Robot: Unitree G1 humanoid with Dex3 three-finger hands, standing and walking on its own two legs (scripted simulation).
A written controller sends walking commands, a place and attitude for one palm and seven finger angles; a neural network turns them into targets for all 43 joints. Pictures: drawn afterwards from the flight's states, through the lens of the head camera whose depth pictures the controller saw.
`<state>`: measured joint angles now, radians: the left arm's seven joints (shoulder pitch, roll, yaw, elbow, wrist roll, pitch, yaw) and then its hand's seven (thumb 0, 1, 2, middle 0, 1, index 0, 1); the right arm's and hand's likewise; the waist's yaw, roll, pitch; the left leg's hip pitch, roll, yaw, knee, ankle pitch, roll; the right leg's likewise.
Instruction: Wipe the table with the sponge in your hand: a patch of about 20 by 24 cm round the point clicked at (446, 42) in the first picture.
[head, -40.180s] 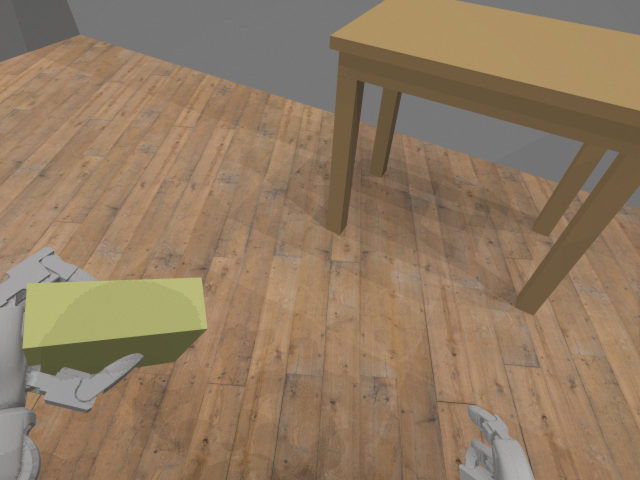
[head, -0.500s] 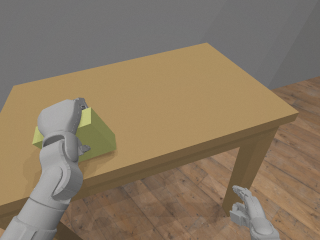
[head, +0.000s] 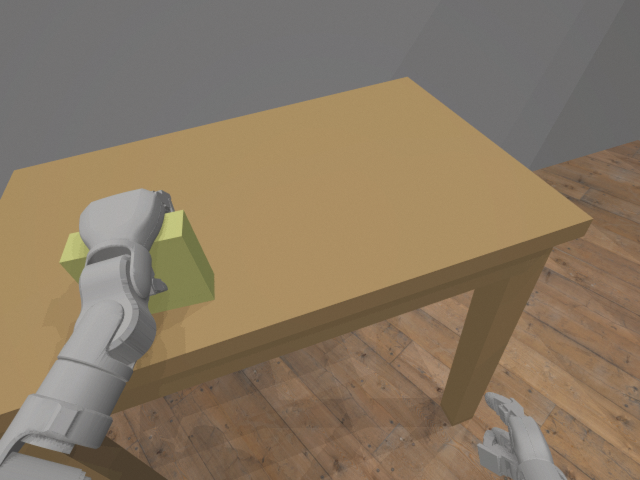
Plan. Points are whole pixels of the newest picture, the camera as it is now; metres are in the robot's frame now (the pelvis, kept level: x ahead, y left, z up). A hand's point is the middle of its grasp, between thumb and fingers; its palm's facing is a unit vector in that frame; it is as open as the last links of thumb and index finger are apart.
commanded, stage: wipe forward along the middle lane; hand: left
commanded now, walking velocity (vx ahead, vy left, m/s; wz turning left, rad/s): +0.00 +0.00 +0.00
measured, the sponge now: (154, 279) +0.32 +0.28 +0.09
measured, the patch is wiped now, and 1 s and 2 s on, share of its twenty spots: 0.90 0.90 0.90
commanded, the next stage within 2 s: slide back across to the first lane in 0.96 s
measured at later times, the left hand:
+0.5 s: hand (141, 225) +0.37 +0.30 +0.15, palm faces -0.03 -0.01 -1.00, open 9.4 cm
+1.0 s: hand (140, 203) +0.42 +0.33 +0.15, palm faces -0.07 +0.03 -1.00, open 9.4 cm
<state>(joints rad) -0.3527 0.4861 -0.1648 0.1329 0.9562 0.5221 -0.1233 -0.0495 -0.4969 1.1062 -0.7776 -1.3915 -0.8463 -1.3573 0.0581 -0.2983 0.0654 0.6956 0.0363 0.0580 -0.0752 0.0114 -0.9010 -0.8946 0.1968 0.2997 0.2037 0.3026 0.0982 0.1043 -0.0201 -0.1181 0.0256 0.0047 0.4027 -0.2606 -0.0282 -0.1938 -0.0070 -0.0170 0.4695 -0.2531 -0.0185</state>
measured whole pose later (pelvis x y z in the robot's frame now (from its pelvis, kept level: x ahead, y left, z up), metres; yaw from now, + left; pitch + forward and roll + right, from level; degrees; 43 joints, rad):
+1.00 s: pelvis +0.00 +0.02 +0.00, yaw +0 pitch +5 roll +0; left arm -0.81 0.58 -0.07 0.88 1.02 0.19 -0.04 -0.01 -0.54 1.14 -0.80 -1.36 -0.86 -1.39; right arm 0.24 -0.31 0.02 0.77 0.05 0.05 -0.10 0.01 -0.90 -0.89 0.20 0.30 0.20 0.30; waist 0.01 0.06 -0.04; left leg -0.24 0.01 0.00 0.39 -0.23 -0.01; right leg -0.29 -0.02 -0.02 0.39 -0.19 0.00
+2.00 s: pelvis +0.03 +0.04 +0.00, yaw +1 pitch +6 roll -1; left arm -0.54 0.70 0.07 0.51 0.98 0.16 -0.14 -0.03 -0.49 1.12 -0.75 -1.41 -0.81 -1.44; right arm 0.16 -0.30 0.01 0.67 0.04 0.08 -0.07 0.01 -0.90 -0.89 0.20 0.30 0.21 0.30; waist 0.06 0.07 -0.02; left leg -0.21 -0.01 -0.01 0.39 -0.28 0.03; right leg -0.23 -0.04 -0.03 0.35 -0.21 0.03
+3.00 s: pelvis +0.03 +0.02 +0.00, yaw +1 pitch +1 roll +0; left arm -0.08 0.65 0.09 -0.03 0.87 0.37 -0.10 0.00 -0.45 1.09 -0.73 -1.42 -0.79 -1.45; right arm 0.09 -0.32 0.04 0.64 0.04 0.08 -0.06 0.01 -0.90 -0.89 0.20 0.30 0.20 0.30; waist 0.08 0.10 -0.01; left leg -0.14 0.01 0.00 0.44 -0.32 0.00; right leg -0.18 -0.02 -0.02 0.44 -0.28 0.01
